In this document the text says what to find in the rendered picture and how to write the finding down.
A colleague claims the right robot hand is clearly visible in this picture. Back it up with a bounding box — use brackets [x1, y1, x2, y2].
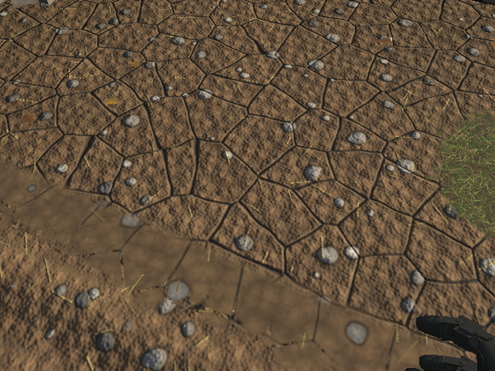
[405, 315, 495, 371]

